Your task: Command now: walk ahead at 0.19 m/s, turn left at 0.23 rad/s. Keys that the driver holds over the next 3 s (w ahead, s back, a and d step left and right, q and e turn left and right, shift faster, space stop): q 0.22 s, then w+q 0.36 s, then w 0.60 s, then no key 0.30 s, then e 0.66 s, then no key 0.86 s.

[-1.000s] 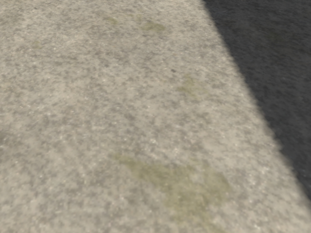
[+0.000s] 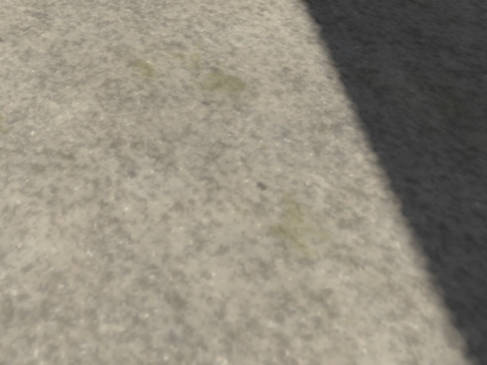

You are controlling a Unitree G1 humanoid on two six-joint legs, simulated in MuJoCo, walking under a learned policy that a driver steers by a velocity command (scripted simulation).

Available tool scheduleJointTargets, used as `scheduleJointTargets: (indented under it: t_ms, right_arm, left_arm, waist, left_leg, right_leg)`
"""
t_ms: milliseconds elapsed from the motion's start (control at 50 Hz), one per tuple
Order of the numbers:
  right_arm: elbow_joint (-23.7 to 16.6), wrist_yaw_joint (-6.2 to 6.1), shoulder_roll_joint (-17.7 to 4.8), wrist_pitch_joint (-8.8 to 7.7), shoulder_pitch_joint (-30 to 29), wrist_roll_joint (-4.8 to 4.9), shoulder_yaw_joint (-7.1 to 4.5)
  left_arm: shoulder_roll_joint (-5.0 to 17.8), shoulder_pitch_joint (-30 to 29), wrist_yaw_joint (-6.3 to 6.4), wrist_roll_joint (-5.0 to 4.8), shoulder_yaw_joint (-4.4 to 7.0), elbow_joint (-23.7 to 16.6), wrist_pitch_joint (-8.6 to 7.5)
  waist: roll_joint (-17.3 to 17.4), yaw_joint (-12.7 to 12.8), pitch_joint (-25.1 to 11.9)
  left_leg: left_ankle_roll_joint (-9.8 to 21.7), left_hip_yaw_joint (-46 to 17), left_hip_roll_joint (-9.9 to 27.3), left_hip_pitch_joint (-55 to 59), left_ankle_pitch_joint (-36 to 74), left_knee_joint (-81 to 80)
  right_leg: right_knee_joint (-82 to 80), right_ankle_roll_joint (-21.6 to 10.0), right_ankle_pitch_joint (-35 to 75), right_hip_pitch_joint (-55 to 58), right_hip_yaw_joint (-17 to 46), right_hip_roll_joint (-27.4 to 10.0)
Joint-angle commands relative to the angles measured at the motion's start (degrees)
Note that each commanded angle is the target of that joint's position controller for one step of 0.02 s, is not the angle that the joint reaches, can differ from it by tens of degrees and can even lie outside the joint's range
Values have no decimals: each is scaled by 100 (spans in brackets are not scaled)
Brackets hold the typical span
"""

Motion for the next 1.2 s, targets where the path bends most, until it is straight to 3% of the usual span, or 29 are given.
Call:
scheduleJointTargets:
  t_ms: [20, 100, 180, 260, 300, 320, 340, 360, 380, 400, 420, 460, 500, 560, 680, 740, 760, 780, 800, 820, 840, 860, 880, 920, 960, 1000, 1080, 1140, 1200]
  right_arm:
    - [-169, -66, -190, 153, 624, -42, -69]
    - [-493, 32, -249, 186, 9, -52, -92]
    - [-804, 122, -325, 277, -408, -59, -156]
    - [-1053, 230, -314, 344, -541, 0, -213]
    - [-956, 227, -404, 336, -138, 21, -305]
    - [-784, 153, -843, 316, 498, 50, -491]
    - [-746, 74, -1584, 274, 908, 54, -672]
    - [-797, 126, -1263, 132, 1200, -42, -549]
    - [-875, 134, -996, -6, 980, -81, -466]
    - [-971, 121, -807, -85, 684, -16, -428]
    - [-1024, 105, -712, -97, 443, 49, -396]
    - [-1108, 44, -627, -93, 299, 11, -346]
    - [-1132, -18, -803, -96, 394, -18, -398]
    - [-1124, -68, -928, -84, 560, 9, -444]
    - [-930, -15, -780, -74, 890, -3, -393]
    - [-901, -6, -770, -44, 858, -7, -371]
    - [-914, -11, -693, -33, 835, -18, -336]
    - [-964, -9, -518, -43, 755, -53, -266]
    - [-1097, -9, -270, -81, 873, -65, -176]
    - [-1187, -27, -105, -168, 1238, 14, -111]
    - [-1135, -26, -584, -205, 1024, 105, -213]
    - [-1193, -7, -705, -224, 639, 118, -237]
    - [-1230, 2, -657, -241, 421, 43, -223]
    - [-1290, 38, -521, -237, 277, -35, -235]
    - [-1322, 63, -334, -204, 255, -41, -195]
    - [-1465, 56, -248, -189, -68, -78, -150]
    - [-1646, 118, -56, -225, -767, -63, -41]
    - [-1787, 204, -52, -248, -1288, -4, -8]
    - [-1939, 295, -159, -280, -1564, 1, -28]
  left_arm:
    - [815, -401, 106, 39, 156, -255, -95]
    - [1029, -318, 315, -37, 214, -178, 110]
    - [1116, -224, 392, -119, 267, -118, 326]
    - [1282, -216, 425, -235, 366, -179, 491]
    - [1201, -195, 417, -288, 378, -216, 505]
    - [932, -157, 383, -190, 309, -274, 472]
    - [537, -534, 307, -42, 187, -730, 357]
    - [659, -942, 208, -98, 188, -817, 176]
    - [873, -976, 100, -276, 243, -843, 30]
    - [945, -918, 61, -298, 264, -751, -50]
    - [1009, -962, 75, -199, 300, -700, -92]
    - [973, -1024, 94, -119, 327, -667, -93]
    - [815, -1106, 96, -117, 296, -669, -80]
    - [609, -1430, 91, -151, 212, -760, -59]
    - [715, -1680, -4, -211, 169, -899, -149]
    - [902, -1319, -27, -213, 229, -824, -235]
    - [994, -927, -12, -188, 286, -697, -252]
    - [1189, -254, 17, -144, 376, -540, -275]
    - [1609, 576, 38, -77, 489, -429, -285]
    - [1817, 1170, -25, -124, 574, -184, -214]
    - [1314, 1036, -59, -243, 429, -192, -216]
    - [1058, 676, -55, -236, 351, -285, -184]
    - [925, 386, -46, -174, 297, -364, -151]
    - [731, 177, -25, -92, 212, -397, -132]
    - [774, 274, 0, -133, 209, -333, -139]
    - [950, 417, 47, -176, 246, -261, -139]
    - [1086, 703, 110, -229, 258, -157, -72]
    - [1118, 1089, 117, -271, 246, -22, -19]
    - [1148, 1246, 142, -278, 250, 91, 87]
  waist:
    - [-836, -333, -669]
    - [-752, -99, -700]
    - [-689, 45, -537]
    - [-725, 20, -499]
    - [-539, -201, -650]
    - [203, -373, -929]
    - [1529, -337, -1002]
    - [1125, -643, -1242]
    - [782, -527, -1013]
    - [370, -366, -846]
    - [111, -254, -636]
    - [157, -129, -548]
    - [110, -131, -537]
    - [210, -265, -389]
    - [422, -480, -241]
    - [565, -261, -243]
    - [569, -68, -379]
    - [447, 248, -781]
    - [-420, 469, -1492]
    - [-2020, 431, -1821]
    - [-1457, 483, -1243]
    - [-1073, 431, -657]
    - [-762, 316, -432]
    - [-781, 125, -278]
    - [-873, 80, -284]
    - [-747, 122, -186]
    - [-683, 319, -123]
    - [-663, 507, 3]
    - [-685, 445, 122]
  left_leg:
    - [-105, -120, 170, 382, 677, -658]
    - [-111, 102, 205, 362, 1449, -1577]
    - [-27, 242, 179, 171, 1061, -1982]
    - [230, 494, 56, 288, 440, -2486]
    - [529, 657, -212, 1245, 758, -3263]
    - [871, -92, 87, 2267, 963, -3688]
    - [1972, -2754, 1346, 3616, 785, -4143]
    - [2379, -3860, 1704, 4104, 333, -4687]
    - [2198, -3469, 1639, 4053, 335, -4697]
    - [1911, -2914, 1391, 3753, 341, -4666]
    - [1708, -2541, 1248, 3372, 569, -4735]
    - [1539, -2075, 948, 2854, 1194, -4916]
    - [1500, -1722, 755, 2653, 1652, -4954]
    - [1389, -1482, 573, 2309, 1398, -4990]
    - [1211, -1528, 714, 2208, 1193, -4806]
    - [1104, -1677, 799, 2438, 1524, -4426]
    - [1015, -1606, 654, 2420, 1994, -4083]
    - [852, -1365, 375, 2145, 2467, -3251]
    - [501, -770, -213, 901, 1858, -1526]
    - [221, -489, -767, -661, -968, 65]
    - [260, -859, -529, -1354, -1043, 801]
    - [332, -743, -261, -1551, -561, 922]
    - [350, -522, -18, -1411, -101, 741]
    - [322, -368, 295, -997, 389, 268]
    - [230, -211, 375, -871, 546, -81]
    - [95, -88, 414, -1041, 876, -654]
    - [14, 149, 272, -705, 2056, -2140]
    - [39, 283, 98, -425, 2489, -2782]
    - [223, 223, 0, -436, 2228, -3184]
  right_leg:
    - [-777, -958, 3662, 170, 436, -1520]
    - [-854, -908, 2947, 524, 98, -1569]
    - [-634, -878, 2272, 990, 101, -1806]
    - [-146, -684, 1634, 1274, 240, -2096]
    - [529, -368, 652, 930, -1, -1815]
    - [1845, -50, 201, 248, -419, -1356]
    - [3664, 458, -1908, -2055, -712, -165]
    - [4629, 439, -3103, -3121, 526, 92]
    - [4825, 307, -2726, -3483, 879, -201]
    - [4586, 235, -2174, -3369, 916, -422]
    - [4119, 247, -1764, -3201, 878, -554]
    - [3385, 342, -1091, -2571, 812, -584]
    - [2715, 486, -632, -2277, 702, -426]
    - [1662, 611, 43, -1899, 698, -261]
    - [814, 546, 556, -1255, 669, -264]
    - [494, 319, 229, -777, 519, -224]
    - [349, 200, 178, -262, 439, -154]
    - [401, -36, 166, 677, 726, -423]
    - [378, -588, -183, 2330, 2077, -1409]
    - [-452, -1224, -1533, 3330, 4327, -2288]
    - [-668, -1141, -2389, 3057, 4509, -2263]
    - [-702, -959, -2151, 2465, 3725, -2082]
    - [-803, -871, -1648, 1931, 3175, -1859]
    - [-1035, -817, -694, 1261, 2513, -1562]
    - [-1207, -874, -85, 1065, 2106, -1451]
    - [-1348, -938, 503, 1021, 1804, -1449]
    - [-1391, -758, 1105, 960, 1115, -1191]
    - [-1347, -714, 1015, 1071, 1000, -1257]
    - [-1017, -597, 1593, 1605, 1027, -1496]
